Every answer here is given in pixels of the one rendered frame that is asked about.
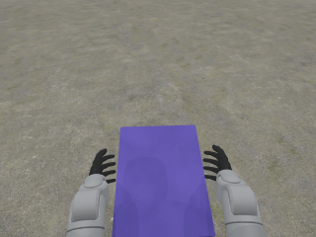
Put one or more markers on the left robot forearm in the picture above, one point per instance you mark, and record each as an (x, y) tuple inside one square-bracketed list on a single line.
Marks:
[(87, 214)]

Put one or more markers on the right robot hand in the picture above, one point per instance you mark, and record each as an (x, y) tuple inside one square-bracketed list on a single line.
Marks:
[(222, 162)]

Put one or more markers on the left robot hand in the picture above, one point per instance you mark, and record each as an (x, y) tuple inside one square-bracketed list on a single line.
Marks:
[(98, 166)]

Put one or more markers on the right robot forearm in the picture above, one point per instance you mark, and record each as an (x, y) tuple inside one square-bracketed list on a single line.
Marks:
[(240, 208)]

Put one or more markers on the carton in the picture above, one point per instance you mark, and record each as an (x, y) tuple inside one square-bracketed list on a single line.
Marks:
[(161, 189)]

